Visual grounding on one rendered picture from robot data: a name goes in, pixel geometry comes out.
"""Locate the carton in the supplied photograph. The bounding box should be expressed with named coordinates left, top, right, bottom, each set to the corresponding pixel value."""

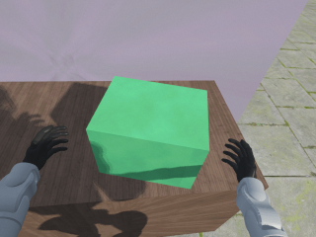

left=86, top=76, right=209, bottom=190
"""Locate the robot left hand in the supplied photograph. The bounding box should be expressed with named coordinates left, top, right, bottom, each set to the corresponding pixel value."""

left=23, top=124, right=69, bottom=170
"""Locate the robot left forearm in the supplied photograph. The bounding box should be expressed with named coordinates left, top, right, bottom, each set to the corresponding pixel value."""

left=0, top=162, right=40, bottom=237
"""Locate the pedestal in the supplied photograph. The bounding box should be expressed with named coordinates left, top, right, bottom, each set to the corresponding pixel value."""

left=0, top=80, right=269, bottom=237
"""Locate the robot right hand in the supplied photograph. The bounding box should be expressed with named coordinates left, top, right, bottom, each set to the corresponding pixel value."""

left=221, top=138, right=257, bottom=183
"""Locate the robot right forearm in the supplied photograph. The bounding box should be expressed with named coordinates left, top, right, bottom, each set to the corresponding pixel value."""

left=235, top=177, right=288, bottom=237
